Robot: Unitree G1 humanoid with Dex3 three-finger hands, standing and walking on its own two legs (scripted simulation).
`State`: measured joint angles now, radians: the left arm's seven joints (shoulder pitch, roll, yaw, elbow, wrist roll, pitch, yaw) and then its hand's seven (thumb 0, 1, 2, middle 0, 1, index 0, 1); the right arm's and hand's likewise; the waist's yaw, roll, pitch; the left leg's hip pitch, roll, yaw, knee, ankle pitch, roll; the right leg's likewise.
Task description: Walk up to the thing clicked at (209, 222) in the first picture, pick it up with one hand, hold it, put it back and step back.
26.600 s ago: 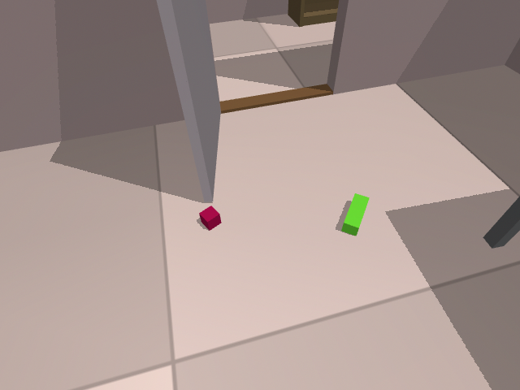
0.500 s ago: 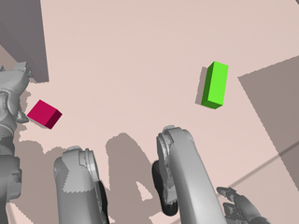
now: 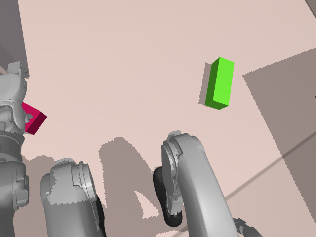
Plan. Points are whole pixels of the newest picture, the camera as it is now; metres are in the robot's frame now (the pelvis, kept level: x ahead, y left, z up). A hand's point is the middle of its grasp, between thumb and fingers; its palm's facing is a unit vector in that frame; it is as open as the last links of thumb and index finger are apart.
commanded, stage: home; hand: left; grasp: from above
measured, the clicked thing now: (26, 118) +0.47 +0.29 -0.31
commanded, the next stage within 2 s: none
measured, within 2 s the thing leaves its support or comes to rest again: neither
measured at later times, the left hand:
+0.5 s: hand out of the picture +0.33 +0.23 +0.05, palm faces -0.15 -0.83 -0.54, open 7.6 cm
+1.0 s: hand out of the picture +0.26 +0.20 +0.26, palm faces +0.17 -0.96 -0.21, open 7.4 cm
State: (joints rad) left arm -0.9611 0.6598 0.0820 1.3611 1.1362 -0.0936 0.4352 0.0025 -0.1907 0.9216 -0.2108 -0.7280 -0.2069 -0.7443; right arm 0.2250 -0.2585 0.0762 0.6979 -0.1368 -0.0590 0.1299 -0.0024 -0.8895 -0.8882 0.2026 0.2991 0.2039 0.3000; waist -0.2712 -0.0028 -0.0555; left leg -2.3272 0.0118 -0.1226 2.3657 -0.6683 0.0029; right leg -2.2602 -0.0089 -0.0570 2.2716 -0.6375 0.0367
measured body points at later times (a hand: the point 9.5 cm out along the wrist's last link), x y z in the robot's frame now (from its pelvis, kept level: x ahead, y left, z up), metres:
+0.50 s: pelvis +0.01 -0.01 +0.16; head +0.18 +0.03 +0.58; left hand +0.34 +0.27 +0.08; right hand +0.21 -0.26 +0.05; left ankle +0.08 +0.12 -0.31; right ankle +0.11 -0.13 -0.31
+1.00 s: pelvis +0.07 +0.00 +0.34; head +0.14 +0.02 +0.78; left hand +0.25 +0.25 +0.28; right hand +0.25 -0.22 +0.25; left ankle +0.07 +0.12 -0.31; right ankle +0.11 -0.13 -0.31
